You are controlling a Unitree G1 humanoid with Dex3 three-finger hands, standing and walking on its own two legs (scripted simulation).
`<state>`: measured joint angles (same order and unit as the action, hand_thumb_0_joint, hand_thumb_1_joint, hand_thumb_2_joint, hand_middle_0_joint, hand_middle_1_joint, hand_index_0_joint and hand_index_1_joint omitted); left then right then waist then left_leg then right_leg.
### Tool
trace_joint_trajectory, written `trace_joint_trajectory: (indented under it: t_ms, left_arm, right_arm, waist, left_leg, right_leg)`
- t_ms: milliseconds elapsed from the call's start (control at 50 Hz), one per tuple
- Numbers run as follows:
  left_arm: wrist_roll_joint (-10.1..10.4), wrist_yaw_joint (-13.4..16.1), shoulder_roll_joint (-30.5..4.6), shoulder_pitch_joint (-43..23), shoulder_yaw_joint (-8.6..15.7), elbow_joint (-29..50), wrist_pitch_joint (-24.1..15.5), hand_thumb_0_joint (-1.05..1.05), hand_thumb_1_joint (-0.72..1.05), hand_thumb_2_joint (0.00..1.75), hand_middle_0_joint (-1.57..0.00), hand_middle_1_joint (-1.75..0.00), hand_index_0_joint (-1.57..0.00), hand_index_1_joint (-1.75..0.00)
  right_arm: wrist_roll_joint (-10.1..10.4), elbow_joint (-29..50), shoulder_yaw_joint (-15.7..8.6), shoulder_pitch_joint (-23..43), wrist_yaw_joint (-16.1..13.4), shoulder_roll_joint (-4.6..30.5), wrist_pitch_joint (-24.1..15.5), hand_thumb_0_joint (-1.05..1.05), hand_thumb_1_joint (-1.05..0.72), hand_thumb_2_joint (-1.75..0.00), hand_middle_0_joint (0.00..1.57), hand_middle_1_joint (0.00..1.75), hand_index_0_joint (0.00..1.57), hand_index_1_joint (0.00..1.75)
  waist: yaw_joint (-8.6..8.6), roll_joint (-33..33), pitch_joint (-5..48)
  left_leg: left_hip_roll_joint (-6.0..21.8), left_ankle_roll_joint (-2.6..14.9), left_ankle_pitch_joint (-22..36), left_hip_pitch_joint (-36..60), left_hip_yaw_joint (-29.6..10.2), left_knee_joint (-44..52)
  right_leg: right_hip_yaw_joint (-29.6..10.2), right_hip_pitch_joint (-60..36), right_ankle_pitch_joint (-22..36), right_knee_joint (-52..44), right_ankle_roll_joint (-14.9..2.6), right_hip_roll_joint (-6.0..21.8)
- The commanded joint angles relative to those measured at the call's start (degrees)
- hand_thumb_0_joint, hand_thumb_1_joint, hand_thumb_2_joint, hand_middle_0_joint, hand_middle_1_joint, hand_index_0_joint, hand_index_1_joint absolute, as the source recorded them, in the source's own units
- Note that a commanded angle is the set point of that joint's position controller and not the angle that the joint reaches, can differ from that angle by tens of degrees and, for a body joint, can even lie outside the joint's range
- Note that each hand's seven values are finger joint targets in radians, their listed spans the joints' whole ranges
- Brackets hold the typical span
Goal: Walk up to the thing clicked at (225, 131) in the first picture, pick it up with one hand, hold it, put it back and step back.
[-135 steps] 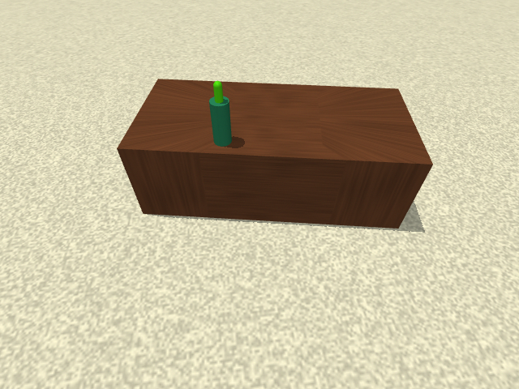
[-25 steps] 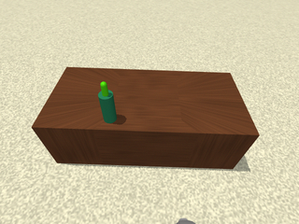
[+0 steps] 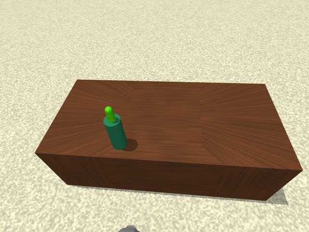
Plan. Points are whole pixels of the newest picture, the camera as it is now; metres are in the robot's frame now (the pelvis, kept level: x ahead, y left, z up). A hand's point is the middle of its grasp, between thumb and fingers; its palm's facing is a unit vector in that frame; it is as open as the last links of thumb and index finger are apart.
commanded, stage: walk up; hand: left
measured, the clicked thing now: (114, 127) +0.61 +0.23 -0.22
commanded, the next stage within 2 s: none
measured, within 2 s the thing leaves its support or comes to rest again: neither
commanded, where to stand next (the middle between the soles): +0.19 +0.03 m, yaw -2 degrees
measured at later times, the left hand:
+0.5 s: hand (53, 228) +0.18 +0.33 -0.15, palm faces -0.06 -0.92 -0.39, open 7.4 cm
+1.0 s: hand (70, 208) +0.24 +0.29 -0.15, palm faces -0.06 -0.96 -0.29, open 7.4 cm
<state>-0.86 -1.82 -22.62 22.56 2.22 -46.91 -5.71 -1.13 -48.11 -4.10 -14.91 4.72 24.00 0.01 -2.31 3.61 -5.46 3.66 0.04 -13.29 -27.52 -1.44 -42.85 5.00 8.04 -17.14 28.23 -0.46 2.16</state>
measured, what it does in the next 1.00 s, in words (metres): walks ahead: left foot, then right foot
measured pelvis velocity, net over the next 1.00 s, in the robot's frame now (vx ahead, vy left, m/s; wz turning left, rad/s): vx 0.11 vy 0.06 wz -0.04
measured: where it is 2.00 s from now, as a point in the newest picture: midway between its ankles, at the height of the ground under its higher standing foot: outside the picture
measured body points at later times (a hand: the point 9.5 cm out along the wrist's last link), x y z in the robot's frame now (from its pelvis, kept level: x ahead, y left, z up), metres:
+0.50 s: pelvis +0.11 +0.06 -0.01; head +0.16 +0.06 +0.44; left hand +0.18 +0.38 -0.13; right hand +0.18 -0.25 -0.12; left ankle +0.13 +0.14 -0.74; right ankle +0.19 -0.08 -0.71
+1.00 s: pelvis +0.11 +0.06 +0.00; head +0.11 +0.07 +0.45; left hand +0.24 +0.34 -0.13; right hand +0.14 -0.26 -0.12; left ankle +0.10 +0.19 -0.74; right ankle +0.18 -0.06 -0.74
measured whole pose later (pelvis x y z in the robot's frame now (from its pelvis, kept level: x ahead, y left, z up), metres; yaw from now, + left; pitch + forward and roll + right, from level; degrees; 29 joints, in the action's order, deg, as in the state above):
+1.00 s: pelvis +0.11 +0.06 +0.00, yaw -2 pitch -3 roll +1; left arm -0.9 -1.8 -19.7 4.7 0.8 -58.1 0.1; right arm -1.4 -61.7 -0.7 -11.7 0.3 21.3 -1.7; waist 0.4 -2.8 -2.2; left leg 0.4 -0.8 -15.6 -8.5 0.8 -26.8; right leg 0.6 16.6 -7.9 26.9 -0.7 1.1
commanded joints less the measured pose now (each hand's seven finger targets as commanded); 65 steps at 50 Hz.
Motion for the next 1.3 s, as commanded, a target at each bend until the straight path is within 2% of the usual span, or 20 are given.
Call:
trace_joint_trajectory:
  t_ms: [0, 40, 80, 100, 120, 140, 160, 220, 300, 420, 520, 540, 560, 580, 600, 680, 760, 820, 1180, 1280]
  left_arm:
    - [0.4, 1.4, -17.4, 1.2, 5.4, 3.9, -0.9, 0.00, 0.90, 0.90, -0.20, -0.30, -0.20, -0.30]
    - [0.4, 1.7, -18.1, -0.8, 5.2, 4.3, -0.7, 0.00, 0.90, 0.90, -0.20, -0.30, -0.20, -0.30]
    - [0.3, 1.9, -15.1, -1.1, 3.8, 4.8, -0.3, 0.00, 0.90, 0.90, -0.20, -0.30, -0.20, -0.30]
    - [0.8, 1.9, -10.8, 1.7, 2.3, 5.1, -0.2, 0.00, 0.90, 0.90, -0.20, -0.30, -0.20, -0.30]
    - [1.4, 1.9, -8.2, 4.3, 1.8, 4.8, 0.2, 0.00, 0.90, 0.90, -0.20, -0.30, -0.20, -0.30]
    - [0.8, 2.8, -14.4, 2.8, 3.4, 3.1, 0.8, 0.00, 0.90, 0.90, -0.20, -0.30, -0.20, -0.30]
    - [0.7, 2.9, -15.6, 1.6, 3.0, 3.0, 1.0, 0.00, 0.90, 0.90, -0.20, -0.30, -0.20, -0.30]
    - [1.6, 2.0, -13.4, 3.3, 3.0, 0.8, 1.4, 0.00, 0.90, 0.90, -0.20, -0.30, -0.20, -0.30]
    - [1.3, 2.2, -10.4, 2.6, 2.3, -0.3, 2.6, 0.00, 0.90, 0.90, -0.20, -0.30, -0.20, -0.30]
    - [1.5, 3.2, -8.8, -3.5, 1.7, 0.0, 3.3, 0.00, 0.90, 0.90, -0.20, -0.30, -0.20, -0.30]
    - [0.4, 3.1, -9.1, -4.6, 2.2, -2.0, 3.3, 0.00, 0.90, 0.90, -0.20, -0.30, -0.20, -0.30]
    - [0.0, 3.2, -11.6, -5.0, 2.7, -2.4, 2.9, 0.00, 0.90, 0.90, -0.20, -0.30, -0.20, -0.30]
    - [-0.3, 3.3, -14.1, -5.4, 3.3, -2.2, 2.4, 0.00, 0.90, 0.90, -0.20, -0.30, -0.20, -0.30]
    - [0.1, 3.1, -14.4, -9.9, 2.8, -1.2, 2.3, 0.00, 0.90, 0.90, -0.20, -0.30, -0.20, -0.30]
    - [0.0, 3.0, -15.2, -13.0, 2.6, -1.0, 2.7, 0.00, 0.90, 0.90, -0.20, -0.30, -0.20, -0.30]
    - [-0.2, 3.1, -11.7, -15.5, 1.8, -2.0, 3.1, 0.00, 0.90, 0.90, -0.20, -0.30, -0.20, -0.30]
    - [0.1, 2.3, -10.3, -17.9, 1.5, -3.0, 4.4, 0.00, 0.90, 0.90, -0.20, -0.30, -0.20, -0.30]
    - [0.3, 1.5, -9.2, -17.6, 1.5, -5.2, 5.2, 0.00, 0.90, 0.90, -0.20, -0.30, -0.20, -0.30]
    - [0.7, 0.3, -8.8, -19.3, 1.3, -13.4, 5.4, 0.00, 0.90, 0.90, -0.20, -0.30, -0.20, -0.30]
    - [0.6, 0.7, -9.3, -19.2, 1.2, -14.3, 4.9, 0.00, 0.90, 0.90, -0.20, -0.30, -0.20, -0.30]
  right_arm:
    - [-0.3, 6.3, -2.7, 4.4, 0.1, 8.5, -2.5, 0.00, -0.90, -0.90, 0.20, 0.30, 0.20, 0.30]
    - [-0.5, 5.7, -2.8, 1.4, 0.0, 8.5, -2.8, 0.00, -0.90, -0.90, 0.20, 0.30, 0.20, 0.30]
    - [-0.8, 2.9, -4.1, -6.8, -0.8, 11.4, -3.3, 0.00, -0.90, -0.90, 0.20, 0.30, 0.20, 0.30]
    - [-1.6, 1.9, -5.4, -12.9, -1.7, 15.4, -3.7, 0.00, -0.90, -0.90, 0.20, 0.30, 0.20, 0.30]
    - [-0.9, 3.9, -5.8, -10.5, -2.2, 18.2, -3.9, 0.00, -0.90, -0.90, 0.20, 0.30, 0.20, 0.30]
    - [1.1, 3.9, -5.9, -9.6, -2.2, 18.5, -3.6, 0.00, -0.90, -0.90, 0.20, 0.30, 0.20, 0.30]
    - [1.4, 4.5, -5.8, -7.5, -2.4, 17.6, -3.3, 0.00, -0.90, -0.90, 0.20, 0.30, 0.20, 0.30]
    - [1.2, 5.8, -3.2, -2.7, -3.3, 11.7, -4.0, 0.00, -0.90, -0.90, 0.20, 0.30, 0.20, 0.30]
    - [1.0, 6.3, -2.4, -2.1, -4.2, 10.3, -4.2, 0.00, -0.90, -0.90, 0.20, 0.30, 0.20, 0.30]
    - [0.7, 5.9, -2.0, -1.0, -5.2, 10.2, -2.8, 0.00, -0.90, -0.90, 0.20, 0.30, 0.20, 0.30]
    - [2.1, 5.0, -1.6, 2.0, -5.4, 10.4, -1.3, 0.00, -0.90, -0.90, 0.20, 0.30, 0.20, 0.30]
    - [2.3, 4.8, -0.9, 2.0, -5.3, 8.5, -1.3, 0.00, -0.90, -0.90, 0.20, 0.30, 0.20, 0.30]
    - [2.8, 4.5, 0.1, 0.6, -5.2, 5.7, -1.3, 0.00, -0.90, -0.90, 0.20, 0.30, 0.20, 0.30]
    - [2.4, 3.5, 0.7, 0.4, -5.4, 4.9, -0.9, 0.00, -0.90, -0.90, 0.20, 0.30, 0.20, 0.30]
    - [2.0, 1.6, -0.1, 0.6, -5.8, 7.3, -0.3, 0.00, -0.90, -0.90, 0.20, 0.30, 0.20, 0.30]
    - [2.1, -2.7, 0.2, 1.5, -5.0, 7.5, -0.4, 0.00, -0.90, -0.90, 0.20, 0.30, 0.20, 0.30]
    - [0.7, -6.3, 0.4, 0.5, -5.5, 8.0, -2.0, 0.00, -0.90, -0.90, 0.20, 0.30, 0.20, 0.30]
    - [0.2, -6.6, 0.4, 7.1, -5.6, 10.6, -2.9, 0.00, -0.90, -0.90, 0.20, 0.30, 0.20, 0.30]
    - [0.0, -11.1, 1.2, 8.9, -5.8, 10.5, -3.7, 0.00, -0.90, -0.90, 0.20, 0.30, 0.20, 0.30]
    - [0.7, -11.4, 1.1, 7.9, -6.0, 10.1, -3.5, 0.00, -0.90, -0.90, 0.20, 0.30, 0.20, 0.30]
  waist:
    - [-0.92, -11.3, 0.6]
    - [1.54, -10.4, 2.0]
    - [6.46, -2.0, 6.1]
    - [8.63, 11.6, 9.7]
    - [5.94, 16.7, 7.4]
    - [6.36, 9.5, 6.1]
    - [5.45, 6.7, 3.6]
    - [2.34, 4.8, 0.8]
    - [1.83, 5.1, 3.2]
    - [2.56, 5.8, 5.0]
    - [0.80, 0.0, 9.1]
    - [0.44, -5.4, 9.9]
    - [1.05, -13.8, 12.2]
    - [2.06, -15.3, 10.0]
    - [1.87, -16.3, 8.4]
    - [2.73, -14.2, 6.8]
    - [3.03, -10.7, 11.9]
    - [0.18, -6.4, 7.6]
    - [0.87, 0.1, 3.3]
    - [2.09, -4.1, 8.4]
  left_leg:
    - [0.5, 0.92, -0.3, 4.1, 3.1, 5.2]
    - [0.2, 1.93, -0.3, 9.1, 3.5, 8.2]
    - [-1.6, 3.94, -1.3, 24.5, 2.1, 12.1]
    - [6.2, 6.61, -9.5, 30.2, -10.0, 19.7]
    - [17.0, 10.25, -9.8, 33.2, -31.4, 26.6]
    - [20.2, 14.74, -10.6, 28.3, -34.2, 27.1]
    - [19.3, 14.87, -6.3, 23.6, -30.4, 26.9]
    - [10.6, 7.63, 13.6, 17.7, -10.4, 25.6]
    - [9.1, 9.42, 31.4, 18.1, -2.7, 22.3]
    - [9.3, 8.95, 44.0, 18.6, 0.0, 16.7]
    - [9.1, 8.49, 25.3, 15.1, -2.2, 8.3]
    - [6.7, 5.79, 16.7, 12.6, -1.0, 5.5]
    - [2.7, 3.06, 2.8, 9.8, 1.0, -0.1]
    - [-2.8, 1.11, -16.0, 8.5, 1.7, -2.0]
    - [-2.4, 1.49, -21.3, 12.1, 1.0, -3.5]
    - [-3.2, 1.09, -12.9, 12.8, 1.3, 3.1]
    - [-1.7, 0.52, 1.2, 21.0, 0.3, 17.2]
    - [3.9, 2.66, -10.5, 13.8, -6.9, 21.9]
    - [4.6, 2.49, -6.6, 12.2, -5.6, 29.1]
    - [3.9, 1.93, 6.6, 18.6, -3.2, 24.9]
  right_leg:
    - [-10.2, 4.1, 7.3, -9.3, -11.00, 13.8]
    - [-10.4, 5.4, 8.7, -5.3, -10.59, 14.6]
    - [-6.6, 12.5, 14.1, 10.4, -7.46, 10.3]
    - [-1.8, 17.6, 11.1, 28.4, -4.44, 4.1]
    - [-1.6, 30.6, -11.8, 35.1, -1.71, -4.6]
    - [-6.3, 28.8, -15.3, 39.6, -2.73, -1.5]
    - [-8.2, 28.4, -12.9, 41.6, -3.06, -0.2]
    - [-10.2, 22.6, -4.4, 34.2, -2.34, 1.7]
    - [-7.9, 19.2, 0.2, 29.4, -0.39, 0.5]
    - [-4.0, 14.6, 4.3, 17.0, -0.45, 0.0]
    - [-4.9, 2.0, 8.8, 1.2, -2.53, -0.8]
    - [-9.2, -1.2, 16.5, -2.3, -3.81, 2.2]
    - [-21.5, -3.1, 22.8, -4.0, -6.73, 11.4]
    - [-28.6, 0.8, 24.7, -6.8, -12.63, 17.8]
    - [-29.9, 6.6, 22.1, -6.4, -15.54, 19.3]
    - [-19.8, 6.9, 13.5, -7.6, -8.83, 11.1]
    - [-15.1, 6.3, 9.4, -4.2, -5.30, 7.9]
    - [-13.3, 6.2, -5.8, -7.4, -2.09, 4.4]
    - [-9.6, 0.2, 4.4, -7.7, -1.30, 3.1]
    - [-10.4, -1.9, 16.3, -7.9, -1.74, 5.0]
